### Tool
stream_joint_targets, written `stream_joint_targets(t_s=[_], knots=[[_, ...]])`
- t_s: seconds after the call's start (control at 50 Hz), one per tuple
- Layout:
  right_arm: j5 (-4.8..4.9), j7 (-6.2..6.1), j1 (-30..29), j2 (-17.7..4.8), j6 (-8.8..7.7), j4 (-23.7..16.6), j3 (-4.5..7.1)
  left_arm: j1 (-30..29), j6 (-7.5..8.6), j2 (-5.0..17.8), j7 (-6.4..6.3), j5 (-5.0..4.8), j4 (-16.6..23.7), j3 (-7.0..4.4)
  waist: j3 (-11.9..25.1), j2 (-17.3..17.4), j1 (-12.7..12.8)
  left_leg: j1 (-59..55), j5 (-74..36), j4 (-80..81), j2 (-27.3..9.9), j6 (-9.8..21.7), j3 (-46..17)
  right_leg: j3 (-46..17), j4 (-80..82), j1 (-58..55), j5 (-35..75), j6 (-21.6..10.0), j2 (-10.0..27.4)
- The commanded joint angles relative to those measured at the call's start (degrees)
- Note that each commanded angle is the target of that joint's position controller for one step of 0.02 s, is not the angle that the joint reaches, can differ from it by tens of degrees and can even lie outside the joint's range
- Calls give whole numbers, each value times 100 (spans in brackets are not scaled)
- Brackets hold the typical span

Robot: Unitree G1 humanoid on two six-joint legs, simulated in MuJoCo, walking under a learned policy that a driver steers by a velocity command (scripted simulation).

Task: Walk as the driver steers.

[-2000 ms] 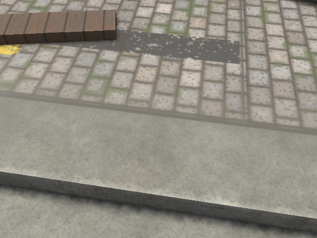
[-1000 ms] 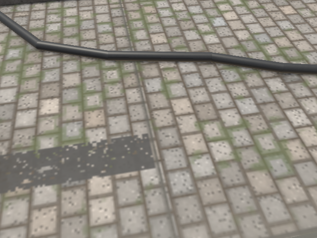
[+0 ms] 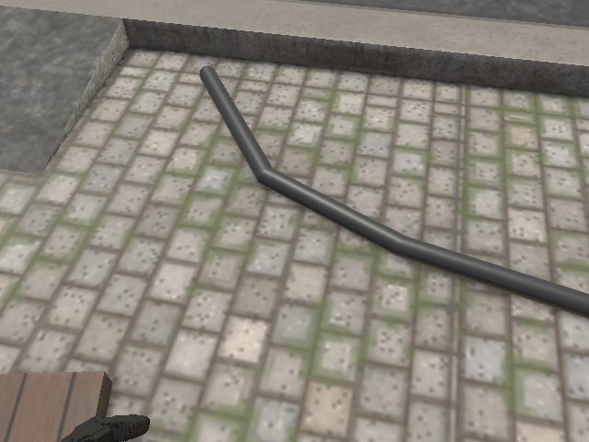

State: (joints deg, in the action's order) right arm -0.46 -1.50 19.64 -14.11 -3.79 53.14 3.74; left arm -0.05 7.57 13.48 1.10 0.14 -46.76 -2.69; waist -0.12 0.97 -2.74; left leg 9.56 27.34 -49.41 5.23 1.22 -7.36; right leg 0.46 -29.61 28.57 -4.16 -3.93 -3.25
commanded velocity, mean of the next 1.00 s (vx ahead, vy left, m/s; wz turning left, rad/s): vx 0.10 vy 0.00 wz -0.37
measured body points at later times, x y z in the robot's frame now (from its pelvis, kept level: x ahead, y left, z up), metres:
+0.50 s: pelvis +0.11 +0.01 +0.01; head +0.14 +0.00 +0.46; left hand +0.31 +0.26 -0.09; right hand +0.24 -0.29 -0.07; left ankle +0.19 +0.12 -0.72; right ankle +0.12 -0.08 -0.72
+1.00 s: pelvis +0.11 -0.01 +0.02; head +0.11 -0.03 +0.47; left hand +0.34 +0.17 -0.08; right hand +0.10 -0.30 -0.10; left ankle +0.18 +0.12 -0.68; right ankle +0.05 -0.10 -0.72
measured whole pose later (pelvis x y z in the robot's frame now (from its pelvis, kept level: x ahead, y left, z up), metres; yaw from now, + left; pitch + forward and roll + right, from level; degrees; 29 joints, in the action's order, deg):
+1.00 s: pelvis +0.11 -0.01 +0.02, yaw -25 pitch +1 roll +1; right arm 1.0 -1.0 13.9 -15.7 0.0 42.8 3.6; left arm 14.5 -0.3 12.7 -0.4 0.9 -39.5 -2.3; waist 1.9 1.8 -0.6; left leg 26.5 24.5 -51.4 -1.2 -0.7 -0.2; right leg -1.2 -29.2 13.3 -17.7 -1.9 -0.2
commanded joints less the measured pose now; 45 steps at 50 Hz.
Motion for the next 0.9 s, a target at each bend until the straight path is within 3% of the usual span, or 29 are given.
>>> stream_joint_targets(t_s=[0.02, 0.04, 0.06, 0.08, 0.12, 0.18, 0.22, 0.28, 0.34, 0.42, 0.46, 0.48, 0.5, 0.52, 0.54, 0.56, 0.58, 0.6, 0.62, 0.68, 0.76, 0.82, 0.86, 0.88, 0.9], knots=[[51, 61, 465, -643, -164, -397, 48, 1205, -144, 838, 1, -109, 48, -255, 1570, -849, 554, 3020, 61, -3114, -311, -313, -106, -3384, 737, -4159, 2473, -1576, 2169], [30, 4, -247, -745, -142, -622, 76, 751, -213, 767, -31, -53, 232, -212, 1099, -172, 522, 2982, -262, -2911, -484, -340, 45, -2775, 848, -3297, 2543, -1348, 1885], [-43, -71, -627, -771, -98, -802, 123, 598, -249, 796, -40, -46, 286, -207, 751, 120, 445, 2951, -368, -2683, -566, -386, 149, -2476, 951, -2630, 2897, -1306, 1727], [-91, -127, -672, -740, -42, -946, 151, 676, -258, 835, -49, -24, 261, -217, 719, 28, 302, 2707, -458, -2360, -659, -376, 126, -2286, 992, -2257, 3095, -1227, 1544], [-50, -194, -523, -497, 58, -1027, 132, 778, -312, 811, -67, 11, 262, -223, 746, -304, 139, 2495, -428, -1783, -631, -379, 161, -2011, 989, -1867, 3255, -1112, 1298], [-45, -273, -657, -434, 157, -1164, 124, 940, -449, 1103, -184, -16, 373, -337, 1011, -475, 113, 2484, -805, -1032, -520, -493, 205, -2006, 963, -1667, 3051, -1042, 1217], [-43, -292, -905, -469, 246, -1264, 136, 993, -571, 1181, -268, -92, 471, -380, 1098, -485, 162, 2477, -1179, -696, -480, -550, 131, -2145, 993, -1545, 2022, -855, 1130], [-23, -297, -1347, -490, 326, -1442, 138, 1027, -708, 1161, -363, -154, 587, -397, 873, -630, 281, 2536, -1480, -189, -418, -571, -7, -2449, 1122, -1351, 113, -598, 935], [2, -275, -1718, -516, 275, -1607, 129, 1151, -794, 1138, -414, -125, 642, -423, 607, -821, 423, 2531, -1463, 380, -369, -573, -118, -2751, 1142, -1417, -775, -618, 878], [59, -177, -1807, -565, 110, -1693, 124, 1202, -882, 1112, -414, -91, 810, -456, 640, -983, 485, 2008, -1117, 1088, -234, -524, -105, -3038, 779, -1707, 158, -724, 899], [99, -105, -1549, -577, 42, -1648, 143, 1038, -922, 1073, -401, -143, 950, -452, 681, -1014, 303, 1382, -1314, 1933, -206, -415, -18, -3139, 526, -1725, 797, -653, 791], [116, -66, -1285, -621, 11, -1567, 176, 924, -947, 1032, -400, -193, 1043, -439, 678, -980, 134, 815, -1941, 2689, -278, -333, 69, -3085, 359, -1567, 718, -517, 616], [82, -62, -1148, -819, 7, -1535, 247, 1046, -966, 845, -400, -190, 1103, -385, 826, -667, 187, 10, -2514, 2927, -841, -136, -212, -2842, -104, -1106, -215, -289, 324], [-19, -110, -1282, -1156, 75, -1681, 301, 1517, -967, 526, -378, -108, 1084, -307, 998, 674, 530, -709, -4064, 2813, -2129, 427, -1284, -1850, -1447, -331, -2468, 43, -376], [-263, -69, -1123, -1211, 136, -1667, 324, 1473, -890, 944, -345, -129, 1264, -430, 885, 1823, 500, -631, -5046, 2937, -2901, 1372, -2404, -1214, -2579, 724, -3577, 358, -715], [-186, -72, -1253, -952, 148, -1771, 292, 1562, -856, 1406, -314, -62, 1141, -557, 826, 1183, 494, -555, -4912, 2869, -2897, 1481, -2107, -1148, -3567, 909, -3179, 607, -293], [-120, -85, -1408, -699, 171, -1821, 231, 1512, -901, 1474, -309, -106, 1029, -603, 724, 737, 474, -422, -4574, 2762, -2457, 1216, -1439, -1036, -3921, 915, -2765, 734, -192], [-59, -90, -1524, -625, 204, -1877, 192, 1519, -987, 1330, -332, -111, 951, -583, 651, 459, 505, -343, -4215, 2703, -2122, 992, -1006, -955, -4211, 935, -2501, 828, -113], [-15, -95, -1528, -628, 230, -1858, 176, 1466, -1037, 1167, -329, -97, 984, -529, 556, 449, 449, -179, -4274, 2714, -2023, 996, -835, -889, -4489, 954, -2311, 894, -105], [-76, -118, -1326, -723, 309, -1782, 171, 1145, -1020, 749, -298, -146, 1183, -364, 496, 718, 319, -136, -4267, 2861, -1721, 1084, -340, -539, -3946, 804, -2009, 972, -66], [-12, -116, -1287, -889, 381, -1729, 207, 925, -977, 538, -257, -59, 1307, -212, 738, 978, 211, -161, -4095, 2822, -1787, 1167, -172, -255, -2313, -102, -2127, 956, 239], [63, -66, -1083, -990, 415, -1624, 219, 940, -964, 645, -196, -69, 1301, -222, 680, 1140, 110, -51, -3658, 2781, -1887, 1211, -307, -16, -1208, -739, -1925, 810, 250], [138, -41, -1083, -867, 427, -1575, 155, 1302, -948, 540, -142, -58, 1139, -211, 675, 968, 328, 337, -2650, 2629, -1759, 997, -204, 143, 268, -1641, -1004, 546, 169], [136, -2, -856, -657, 392, -1475, 76, 1428, -952, 514, -126, -17, 1079, -194, 664, 789, 371, 796, -1607, 2577, -1551, 654, -76, 72, 849, -2324, -785, 388, 156], [6, 69, -718, -408, 338, -1450, -7, 1691, -954, 747, -156, 36, 1074, -223, 769, 82, 340, 1625, -466, 1876, -1174, 154, 289, -907, 821, -3141, -873, 144, 884]])
Next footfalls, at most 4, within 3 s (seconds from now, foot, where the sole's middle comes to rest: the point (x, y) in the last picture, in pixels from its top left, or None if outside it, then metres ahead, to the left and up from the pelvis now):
0.50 left None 0.23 0.11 -0.76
0.90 right None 0.08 -0.12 -0.76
1.38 left None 0.39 0.08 -0.76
1.92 right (351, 334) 0.72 -0.13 -0.76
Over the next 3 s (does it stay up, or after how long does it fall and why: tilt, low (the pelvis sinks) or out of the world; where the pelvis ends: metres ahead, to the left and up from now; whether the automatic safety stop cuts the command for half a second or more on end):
stays up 1.10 -0.20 0.01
